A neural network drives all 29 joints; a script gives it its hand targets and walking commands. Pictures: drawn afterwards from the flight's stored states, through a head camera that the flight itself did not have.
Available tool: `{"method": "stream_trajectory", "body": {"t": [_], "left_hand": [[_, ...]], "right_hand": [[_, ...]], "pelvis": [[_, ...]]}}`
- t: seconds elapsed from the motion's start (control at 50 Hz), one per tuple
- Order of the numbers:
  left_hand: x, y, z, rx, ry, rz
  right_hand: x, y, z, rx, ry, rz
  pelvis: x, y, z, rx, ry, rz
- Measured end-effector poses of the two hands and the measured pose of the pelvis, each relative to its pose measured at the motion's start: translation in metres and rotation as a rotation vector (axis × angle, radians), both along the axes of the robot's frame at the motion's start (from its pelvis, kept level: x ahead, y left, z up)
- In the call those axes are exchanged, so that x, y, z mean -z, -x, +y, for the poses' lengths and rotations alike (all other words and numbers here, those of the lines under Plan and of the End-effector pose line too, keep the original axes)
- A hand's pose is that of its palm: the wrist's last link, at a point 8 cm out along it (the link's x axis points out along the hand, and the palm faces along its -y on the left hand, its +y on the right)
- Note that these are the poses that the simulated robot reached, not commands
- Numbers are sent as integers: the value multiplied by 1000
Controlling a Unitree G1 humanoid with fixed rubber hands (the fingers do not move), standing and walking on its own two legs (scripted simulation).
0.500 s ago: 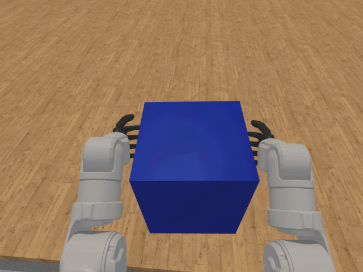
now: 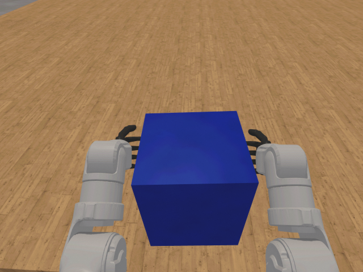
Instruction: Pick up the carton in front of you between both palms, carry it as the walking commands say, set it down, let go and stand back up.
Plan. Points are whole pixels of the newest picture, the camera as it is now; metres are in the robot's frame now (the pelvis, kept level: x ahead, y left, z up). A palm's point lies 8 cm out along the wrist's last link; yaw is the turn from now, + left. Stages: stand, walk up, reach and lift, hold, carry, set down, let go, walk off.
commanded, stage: carry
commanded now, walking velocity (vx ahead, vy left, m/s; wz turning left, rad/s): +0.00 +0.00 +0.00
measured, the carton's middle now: (192, 180) +0.34 +0.00 +0.05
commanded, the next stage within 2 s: none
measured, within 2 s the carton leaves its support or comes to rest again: neither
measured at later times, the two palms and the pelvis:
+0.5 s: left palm (121, 160) +0.33 +0.15 +0.13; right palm (267, 164) +0.32 -0.15 +0.13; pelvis -0.02 +0.00 +0.00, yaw +0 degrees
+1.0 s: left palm (113, 132) +0.37 +0.17 +0.17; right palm (257, 132) +0.37 -0.13 +0.18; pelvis +0.01 +0.01 -0.01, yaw +1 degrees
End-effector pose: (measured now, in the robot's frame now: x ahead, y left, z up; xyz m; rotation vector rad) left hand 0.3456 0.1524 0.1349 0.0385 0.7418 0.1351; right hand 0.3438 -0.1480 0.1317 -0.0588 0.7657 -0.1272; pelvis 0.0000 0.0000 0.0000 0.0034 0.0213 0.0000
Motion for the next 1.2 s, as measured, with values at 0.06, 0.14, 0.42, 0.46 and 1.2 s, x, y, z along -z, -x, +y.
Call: {"method": "stream_trajectory", "body": {"t": [0.06,0.14,0.42,0.46,1.2], "left_hand": [[0,4,0,0,-1,2],[0,8,0,1,-3,5],[1,17,-2,5,-4,8],[1,18,-3,5,-3,8],[-45,-101,17,3,33,-19]], "right_hand": [[0,4,0,-2,1,2],[0,8,0,-3,2,5],[1,17,-2,1,0,7],[1,18,-3,2,-1,7],[-42,-92,17,17,2,-21]], "pelvis": [[0,4,0,0,1,-1],[0,8,-1,0,1,-2],[0,19,-2,0,2,-1],[0,20,-2,0,2,-1],[-5,-72,17,-22,20,65]]}}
